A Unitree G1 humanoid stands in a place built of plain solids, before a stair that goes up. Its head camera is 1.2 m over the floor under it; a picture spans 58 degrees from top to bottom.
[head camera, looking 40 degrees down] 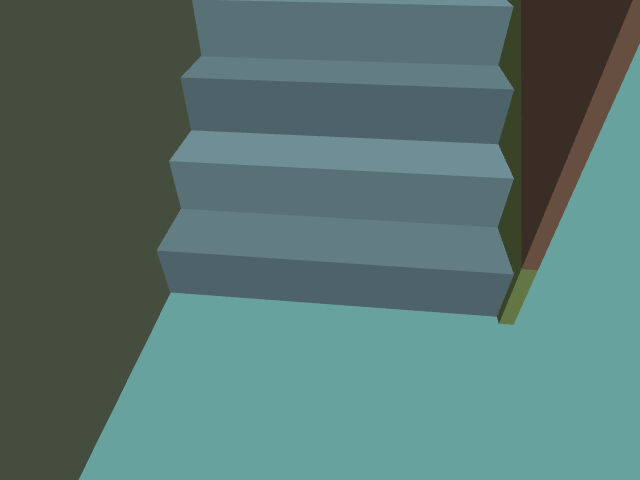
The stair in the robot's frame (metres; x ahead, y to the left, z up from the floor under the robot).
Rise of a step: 0.21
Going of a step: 0.25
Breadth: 1.20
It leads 6 degrees to the right of straight ahead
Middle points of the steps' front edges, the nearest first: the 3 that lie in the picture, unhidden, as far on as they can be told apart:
1.06 -0.03 0.21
1.31 -0.06 0.42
1.55 -0.08 0.63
